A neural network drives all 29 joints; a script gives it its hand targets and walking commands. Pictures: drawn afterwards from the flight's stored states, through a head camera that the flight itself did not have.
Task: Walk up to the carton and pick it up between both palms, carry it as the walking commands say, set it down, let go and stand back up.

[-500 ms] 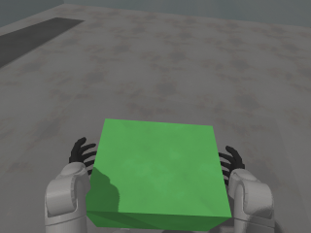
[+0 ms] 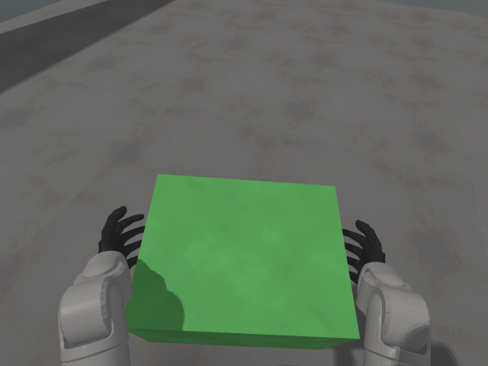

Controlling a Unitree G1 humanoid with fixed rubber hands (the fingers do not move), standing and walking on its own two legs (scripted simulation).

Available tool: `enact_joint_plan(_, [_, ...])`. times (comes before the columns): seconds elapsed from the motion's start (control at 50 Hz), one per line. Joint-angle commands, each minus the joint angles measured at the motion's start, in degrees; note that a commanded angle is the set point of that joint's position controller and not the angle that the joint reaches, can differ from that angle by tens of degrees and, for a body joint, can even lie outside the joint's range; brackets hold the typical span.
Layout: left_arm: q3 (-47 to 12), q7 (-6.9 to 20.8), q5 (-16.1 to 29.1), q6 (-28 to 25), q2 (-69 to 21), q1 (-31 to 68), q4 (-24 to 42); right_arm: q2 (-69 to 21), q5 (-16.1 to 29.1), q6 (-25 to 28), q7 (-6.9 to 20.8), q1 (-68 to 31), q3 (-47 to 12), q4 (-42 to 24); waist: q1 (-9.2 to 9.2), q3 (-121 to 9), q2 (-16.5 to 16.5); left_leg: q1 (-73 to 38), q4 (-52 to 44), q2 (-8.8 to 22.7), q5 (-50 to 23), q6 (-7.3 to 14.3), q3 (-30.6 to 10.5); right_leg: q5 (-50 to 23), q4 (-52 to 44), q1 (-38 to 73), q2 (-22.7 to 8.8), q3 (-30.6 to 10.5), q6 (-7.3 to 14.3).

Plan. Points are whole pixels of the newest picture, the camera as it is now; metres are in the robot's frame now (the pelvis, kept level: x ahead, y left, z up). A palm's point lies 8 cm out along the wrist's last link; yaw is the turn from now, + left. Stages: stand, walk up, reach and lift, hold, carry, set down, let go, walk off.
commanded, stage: carry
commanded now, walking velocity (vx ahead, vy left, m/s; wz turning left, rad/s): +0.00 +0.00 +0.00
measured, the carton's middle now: (241, 264) +0.29 +0.03 +0.01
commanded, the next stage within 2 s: none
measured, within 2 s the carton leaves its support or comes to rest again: neither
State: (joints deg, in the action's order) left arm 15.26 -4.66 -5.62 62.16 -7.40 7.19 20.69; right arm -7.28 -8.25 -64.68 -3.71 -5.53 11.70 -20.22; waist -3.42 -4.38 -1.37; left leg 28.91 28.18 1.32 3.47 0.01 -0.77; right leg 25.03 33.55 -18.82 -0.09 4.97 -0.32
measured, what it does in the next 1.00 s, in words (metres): walks backwards: left foot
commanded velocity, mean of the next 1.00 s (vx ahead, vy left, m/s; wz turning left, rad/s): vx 0.00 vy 0.00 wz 0.00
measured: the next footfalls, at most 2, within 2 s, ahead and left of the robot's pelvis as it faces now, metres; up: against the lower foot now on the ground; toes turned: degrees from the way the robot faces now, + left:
left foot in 0.26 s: -0.04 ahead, +0.13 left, +0.00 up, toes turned +3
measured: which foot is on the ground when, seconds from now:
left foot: down 0.00-0.02, up 0.04-0.24, down 0.26-1.00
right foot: down 0.00-1.00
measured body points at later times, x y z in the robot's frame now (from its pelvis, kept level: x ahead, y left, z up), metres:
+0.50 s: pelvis -0.11 +0.02 +0.01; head -0.13 +0.03 +0.46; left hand +0.14 +0.25 +0.08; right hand +0.18 -0.13 +0.08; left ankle -0.08 +0.13 -0.73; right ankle -0.03 -0.11 -0.73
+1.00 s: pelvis -0.11 +0.01 +0.01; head -0.12 +0.01 +0.46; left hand +0.16 +0.22 +0.08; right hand +0.18 -0.16 +0.07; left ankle -0.08 +0.13 -0.73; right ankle -0.03 -0.11 -0.73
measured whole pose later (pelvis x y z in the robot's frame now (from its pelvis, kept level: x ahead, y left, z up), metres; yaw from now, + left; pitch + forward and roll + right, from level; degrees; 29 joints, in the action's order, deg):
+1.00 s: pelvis -0.11 +0.01 +0.01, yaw +4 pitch +3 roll +0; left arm 15.2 -4.2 -9.3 62.1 -7.7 10.0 15.2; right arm -4.5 -7.5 -64.0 -3.7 -8.0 11.5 -13.3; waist 0.4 -5.5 0.9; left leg 20.4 28.5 2.7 10.8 0.2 6.1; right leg 7.7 27.1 -22.1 -3.5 5.1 -0.3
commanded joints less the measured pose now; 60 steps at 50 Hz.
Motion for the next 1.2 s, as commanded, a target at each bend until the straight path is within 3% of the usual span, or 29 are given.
enact_joint_plan(0.0, [-48.8, 19.3, 23.5, 4.1, -45.1, 21.2, -4.9, -40.0, 20.6, -0.3, 15.2, -25.7, -41.2, -1.9, 1.71, -13.6, 8.6, -0.2, 2.7, 1.7, 15.5, -3.1, -3.2, 5.0, -19.7, 9.9, -14.5, -17.4, 4.7])
enact_joint_plan(0.02, [-49.2, 19.7, 23.9, 3.5, -44.7, 24.7, -1.9, -40.3, 21.5, -0.2, 15.2, -29.6, -41.7, -2.8, 1.80, -9.4, 20.3, 5.5, 18.9, -2.9, 24.7, -3.6, 4.4, 8.7, -24.7, -0.3, -28.0, -28.3, 11.9])
enact_joint_plan(0.04, [-49.1, 20.0, 24.7, 3.5, -45.7, 27.4, -0.6, -41.9, 22.5, -0.1, 15.4, -32.8, -42.8, -2.2, 2.59, -5.6, 13.3, 4.7, 27.8, 0.3, 20.9, -2.7, 0.6, 8.4, -25.5, -5.6, -26.4, -23.0, 12.5])
enact_joint_plan(0.06, [-48.6, 19.8, 24.8, 3.4, -46.6, 29.1, 0.0, -42.6, 24.2, 0.3, 15.6, -34.5, -44.3, -2.5, 3.37, -6.1, 8.8, 0.2, 33.6, -0.1, 17.8, -2.6, 2.0, 7.0, -24.3, -10.1, -22.7, -16.3, 9.6])
enact_joint_plan(0.1, [-47.3, 19.5, 23.7, 3.5, -46.8, 27.9, -0.5, -44.4, 26.2, 0.3, 15.9, -34.7, -46.0, -2.3, 4.20, -7.4, 9.5, -2.6, 31.9, 1.1, 14.7, -3.0, 4.5, -0.1, -19.5, -7.6, -16.0, -4.8, 4.5])
enact_joint_plan(0.12, [-46.3, 19.1, 22.9, 3.5, -46.2, 27.6, -1.4, -43.6, 27.2, 0.3, 15.9, -36.1, -46.2, -2.9, 3.65, -8.3, 10.9, -2.6, 26.2, 0.2, 16.1, -3.3, 6.4, -2.7, -17.4, -4.3, -14.0, -2.5, 4.4])
enact_joint_plan(0.14, [-45.5, 18.7, 22.3, 3.5, -45.6, 25.5, -1.8, -42.6, 27.5, -0.1, 16.0, -34.6, -45.5, -1.9, 3.00, -9.3, 11.7, -2.8, 20.5, -0.5, 18.9, -3.3, 7.0, -5.5, -15.7, -0.5, -13.3, -3.3, 5.7])
enact_joint_plan(0.18, [-44.0, 18.1, 19.9, 3.9, -44.0, 22.1, -4.1, -41.1, 27.6, -1.0, 16.3, -33.3, -44.5, -0.9, 2.37, -10.9, 13.1, -4.4, 9.4, -1.8, 22.9, -2.7, 8.0, -12.5, -13.1, 6.0, -15.5, -6.7, 8.2])
enact_joint_plan(0.2, [-43.9, 17.9, 19.2, 4.3, -43.3, 22.3, -4.9, -41.3, 27.5, -1.6, 16.4, -32.1, -44.4, 0.5, 2.84, -11.6, 12.5, -7.5, 0.8, -1.7, 18.2, -2.3, 8.3, -16.4, -11.0, 7.3, -15.9, -6.6, 7.9])
enact_joint_plan(0.22, [-43.8, 17.8, 18.7, 4.5, -43.1, 22.5, -6.1, -41.2, 27.6, -1.8, 16.7, -33.1, -44.2, 0.7, 2.87, -12.2, 11.1, -12.3, -7.6, -0.7, 11.1, -2.4, 7.9, -18.0, -8.9, 6.5, -15.2, -5.8, 5.7])
enact_joint_plan(0.24, [-43.8, 17.8, 18.5, 4.5, -42.9, 22.1, -6.8, -40.8, 27.8, -2.0, 17.1, -33.3, -43.5, 1.0, 2.58, -13.9, 9.1, -18.5, -9.6, 2.7, 8.7, -2.2, 4.6, -19.3, -6.5, 3.2, -15.3, -5.7, 3.3])
enact_joint_plan(0.26, [-43.7, 17.9, 18.0, 4.6, -43.2, 21.8, -7.6, -41.8, 27.4, -2.0, 17.6, -32.9, -42.6, 2.3, 2.83, -14.9, 4.0, -23.2, -9.6, 8.5, 5.6, -0.7, -2.1, -19.4, -4.3, -2.7, -12.8, -4.3, 0.0])
enact_joint_plan(0.28, [-45.1, 18.6, 19.4, 4.6, -45.6, 26.8, -5.0, -43.3, 26.1, -1.2, 17.9, -31.4, -42.0, 5.2, 3.50, -12.0, -8.4, -16.9, -10.5, 14.4, 4.7, 2.1, -10.1, -8.4, -2.7, -5.3, -6.6, 0.9, -2.8])
enact_joint_plan(0.3, [-46.1, 18.9, 20.2, 4.1, -46.8, 30.6, -4.0, -43.7, 26.3, -0.4, 18.0, -34.3, -41.8, 3.4, 3.76, -10.4, -8.6, -13.9, -12.4, 14.8, 7.7, 3.3, -10.4, -4.2, 0.1, -3.7, -6.1, 0.1, -2.4])
enact_joint_plan(0.32, [-46.6, 19.1, 20.9, 3.9, -47.9, 29.6, -4.4, -44.1, 26.1, -0.3, 18.1, -33.9, -41.4, 3.2, 3.61, -9.7, -6.4, -11.2, -12.9, 13.7, 12.4, 3.4, -8.3, -5.6, 0.7, -1.5, -5.4, 0.0, -1.7])
enact_joint_plan(0.36, [-48.4, 19.4, 23.0, 3.7, -49.2, 31.2, -2.3, -44.2, 25.5, 0.1, 17.5, -35.0, -42.1, 0.5, 2.98, -10.3, -5.3, -10.8, -11.7, 10.8, 16.6, 2.3, -4.4, -10.4, -2.6, 1.0, -5.1, -0.1, -0.3])
enact_joint_plan(0.4, [-49.1, 19.3, 23.6, 4.2, -48.4, 29.4, -2.9, -43.3, 24.4, 0.1, 16.6, -32.3, -42.0, 0.5, 3.04, -12.5, -4.5, -11.7, -8.7, 8.9, 12.1, 0.7, -2.3, -13.9, -6.2, 4.3, -6.8, -1.1, -0.1])
enact_joint_plan(0.42, [-48.8, 19.4, 23.5, 4.4, -47.8, 28.6, -3.4, -43.1, 23.6, 0.0, 16.3, -31.0, -42.0, 0.8, 3.17, -12.8, -2.4, -10.9, -8.2, 8.1, 13.6, 0.4, -1.7, -13.2, -6.9, 3.9, -7.5, -1.9, 0.2])
enact_joint_plan(0.46, [-48.0, 19.7, 23.2, 4.6, -46.7, 28.2, -4.1, -42.4, 22.9, -0.4, 16.2, -30.2, -41.5, 1.9, 3.38, -10.6, -1.0, -9.6, -8.8, 7.3, 19.7, 0.2, -1.4, -8.0, -9.3, 1.4, -7.8, -3.0, 0.3])
enact_joint_plan(0.52, [-47.7, 20.0, 23.4, 4.5, -46.6, 29.2, -4.6, -42.5, 23.2, -0.3, 16.3, -33.0, -42.0, 0.5, 3.51, -9.0, 0.4, -8.8, -9.2, 6.5, 22.8, 0.2, -1.6, -2.7, -11.2, -0.6, -7.4, -4.0, 0.3])
enact_joint_plan(0.74, [-45.6, 19.3, 21.1, 3.9, -45.4, 27.7, -5.2, -43.2, 24.6, -0.3, 16.7, -34.4, -43.0, 0.9, 3.34, -11.1, 3.1, -9.5, -6.1, 5.2, 17.6, 0.1, 0.9, -2.2, -13.7, 0.4, -8.1, -5.4, 1.2])
enact_joint_plan(0.84, [-45.1, 19.0, 20.2, 3.3, -45.0, 28.0, -5.5, -43.1, 24.3, 0.1, 16.8, -34.5, -42.6, 1.7, 3.35, -11.4, 2.6, -10.6, -5.4, 5.4, 15.2, 0.1, 1.3, -4.1, -13.5, 0.8, -8.2, -5.4, 1.3])
enact_joint_plan(1.18, [-44.9, 19.1, 18.5, 0.3, -45.6, 27.3, -7.3, -42.9, 21.4, 2.9, 16.9, -32.6, -40.9, 2.7, 3.34, -13.2, 1.8, -14.7, -3.4, 6.6, 4.1, 0.3, 2.1, -17.3, -9.8, 3.5, -8.2, -3.9, 1.4])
